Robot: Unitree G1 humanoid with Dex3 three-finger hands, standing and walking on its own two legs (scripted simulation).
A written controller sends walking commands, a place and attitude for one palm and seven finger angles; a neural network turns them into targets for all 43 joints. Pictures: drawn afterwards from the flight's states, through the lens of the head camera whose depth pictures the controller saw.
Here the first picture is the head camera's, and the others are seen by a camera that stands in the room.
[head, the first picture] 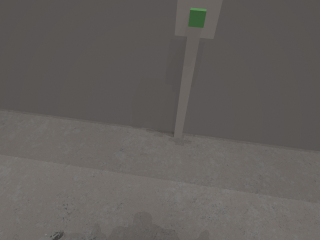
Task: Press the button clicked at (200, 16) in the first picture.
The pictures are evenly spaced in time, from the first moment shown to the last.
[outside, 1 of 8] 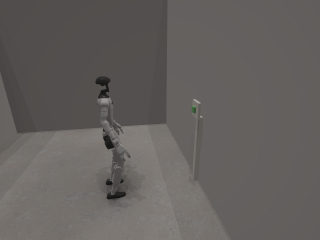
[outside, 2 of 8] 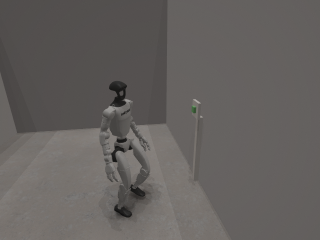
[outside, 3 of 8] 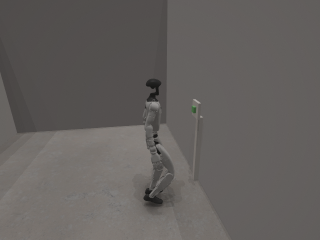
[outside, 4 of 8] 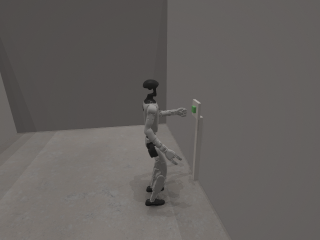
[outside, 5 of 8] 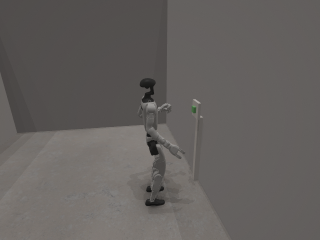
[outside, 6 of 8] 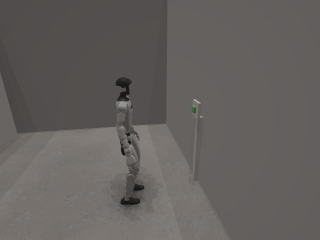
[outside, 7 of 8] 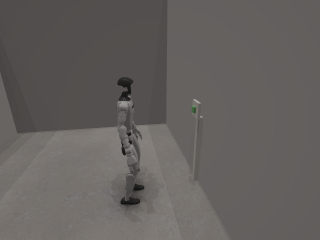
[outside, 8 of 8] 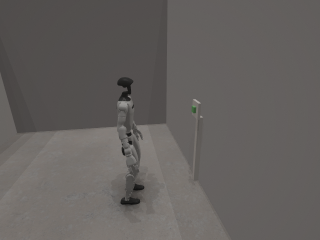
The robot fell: no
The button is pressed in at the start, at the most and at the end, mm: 0 13 0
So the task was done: yes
